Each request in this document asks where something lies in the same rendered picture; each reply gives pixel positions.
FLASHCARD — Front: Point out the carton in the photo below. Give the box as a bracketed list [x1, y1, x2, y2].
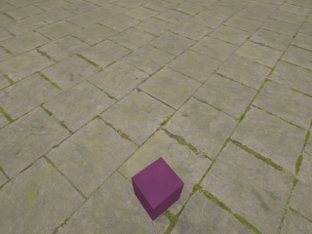
[131, 157, 184, 220]

